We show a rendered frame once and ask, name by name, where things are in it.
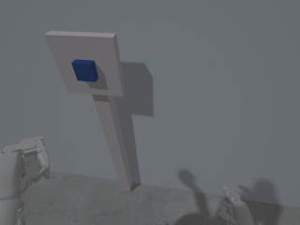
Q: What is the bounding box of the left robot forearm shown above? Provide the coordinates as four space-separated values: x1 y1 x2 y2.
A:
0 198 25 225

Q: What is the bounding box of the robot right hand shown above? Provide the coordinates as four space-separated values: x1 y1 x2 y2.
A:
217 186 254 225

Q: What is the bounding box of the robot left hand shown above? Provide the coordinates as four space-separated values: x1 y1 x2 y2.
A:
0 136 51 200

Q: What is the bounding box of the button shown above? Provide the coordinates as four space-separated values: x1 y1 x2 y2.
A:
71 59 98 83

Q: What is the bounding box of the panel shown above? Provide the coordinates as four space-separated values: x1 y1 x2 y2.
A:
44 31 132 192

